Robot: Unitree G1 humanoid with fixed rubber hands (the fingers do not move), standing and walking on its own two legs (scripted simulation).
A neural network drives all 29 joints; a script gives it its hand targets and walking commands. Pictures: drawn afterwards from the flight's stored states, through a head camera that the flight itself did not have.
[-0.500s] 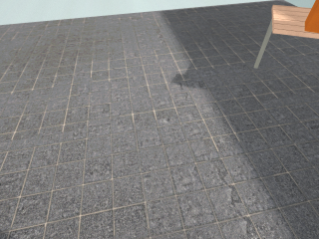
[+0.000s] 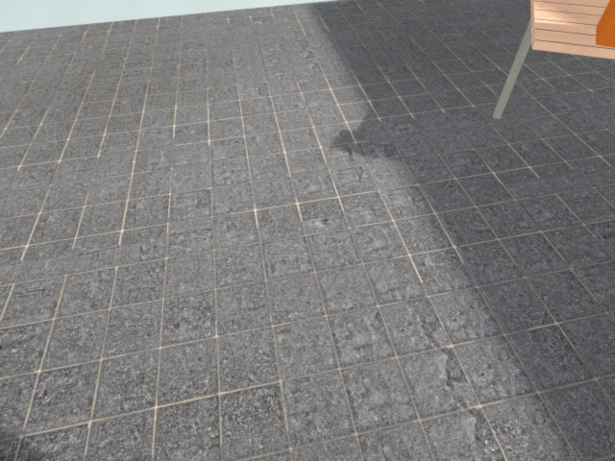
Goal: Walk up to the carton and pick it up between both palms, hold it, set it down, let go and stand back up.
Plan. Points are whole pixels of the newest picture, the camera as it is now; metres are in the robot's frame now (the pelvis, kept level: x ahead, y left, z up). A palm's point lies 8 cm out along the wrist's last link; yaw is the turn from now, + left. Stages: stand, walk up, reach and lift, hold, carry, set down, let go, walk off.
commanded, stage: walk up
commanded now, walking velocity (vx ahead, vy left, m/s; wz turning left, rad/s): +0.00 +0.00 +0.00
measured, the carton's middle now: out of the picture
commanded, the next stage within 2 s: none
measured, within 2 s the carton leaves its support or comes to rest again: neither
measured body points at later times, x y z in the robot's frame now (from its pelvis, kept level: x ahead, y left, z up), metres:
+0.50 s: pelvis +0.12 -0.13 -0.06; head +0.12 -0.17 +0.39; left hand +0.25 +0.13 -0.16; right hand +0.06 -0.40 -0.22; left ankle +0.00 +0.11 -0.70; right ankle +0.18 -0.29 -0.74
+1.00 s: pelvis +0.40 -0.20 -0.03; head +0.42 -0.18 +0.42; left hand +0.49 +0.04 -0.19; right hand +0.36 -0.46 -0.15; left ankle +0.51 -0.14 -0.74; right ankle +0.23 -0.28 -0.67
